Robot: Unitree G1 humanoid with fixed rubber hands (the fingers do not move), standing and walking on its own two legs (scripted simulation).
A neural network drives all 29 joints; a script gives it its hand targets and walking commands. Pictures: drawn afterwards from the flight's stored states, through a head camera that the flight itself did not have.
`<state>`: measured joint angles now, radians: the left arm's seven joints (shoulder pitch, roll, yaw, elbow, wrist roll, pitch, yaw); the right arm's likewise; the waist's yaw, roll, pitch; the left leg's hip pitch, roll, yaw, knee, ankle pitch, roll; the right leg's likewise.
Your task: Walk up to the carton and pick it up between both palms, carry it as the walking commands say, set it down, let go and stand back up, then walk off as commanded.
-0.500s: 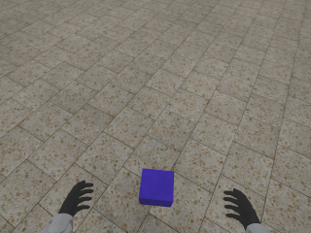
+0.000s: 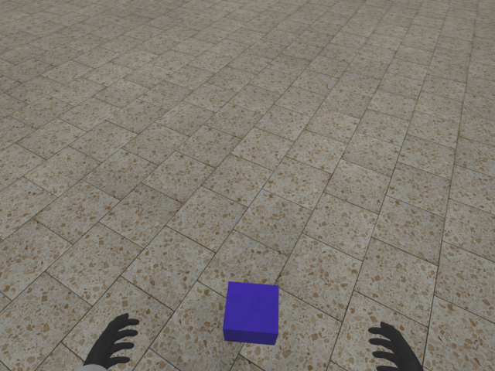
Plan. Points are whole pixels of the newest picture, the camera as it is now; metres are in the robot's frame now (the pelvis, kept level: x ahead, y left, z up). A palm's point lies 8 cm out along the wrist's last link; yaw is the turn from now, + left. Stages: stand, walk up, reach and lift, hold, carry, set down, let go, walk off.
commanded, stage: stand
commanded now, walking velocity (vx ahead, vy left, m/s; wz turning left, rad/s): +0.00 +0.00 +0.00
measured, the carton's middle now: (251, 313) +0.41 -0.01 -0.69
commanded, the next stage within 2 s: walk off in 1.74 s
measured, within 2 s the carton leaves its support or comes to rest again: neither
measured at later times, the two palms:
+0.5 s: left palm out of the picture +0.12 +0.25 -0.12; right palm out of the picture +0.11 -0.27 -0.12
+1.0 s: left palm out of the picture +0.03 +0.24 -0.14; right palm out of the picture +0.02 -0.25 -0.14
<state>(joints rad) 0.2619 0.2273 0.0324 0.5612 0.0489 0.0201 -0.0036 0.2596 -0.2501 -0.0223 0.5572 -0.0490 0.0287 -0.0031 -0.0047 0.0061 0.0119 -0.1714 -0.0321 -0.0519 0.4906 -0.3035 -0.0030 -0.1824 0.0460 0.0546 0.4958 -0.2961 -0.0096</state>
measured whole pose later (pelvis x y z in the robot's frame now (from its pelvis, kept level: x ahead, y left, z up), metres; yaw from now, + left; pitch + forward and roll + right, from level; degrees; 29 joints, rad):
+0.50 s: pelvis +0.05 -0.01 -0.01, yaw +0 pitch +3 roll +0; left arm 0.33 0.25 0.00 0.79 0.02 -0.03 0.03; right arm 0.33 -0.27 0.00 0.79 -0.01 -0.03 -0.04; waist 0.00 0.01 -0.08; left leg -0.20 -0.03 -0.05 0.55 -0.40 0.01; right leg -0.22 0.06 0.06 0.56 -0.39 -0.04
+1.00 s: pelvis +0.04 -0.01 +0.00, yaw -1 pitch +0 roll +0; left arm 0.36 0.21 -0.02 1.01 0.01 0.00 0.04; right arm 0.36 -0.22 0.02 1.02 -0.01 0.01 -0.05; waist 0.00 0.01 -0.01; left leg -0.12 -0.02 -0.04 0.48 -0.35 0.00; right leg -0.14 0.06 0.06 0.50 -0.35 -0.04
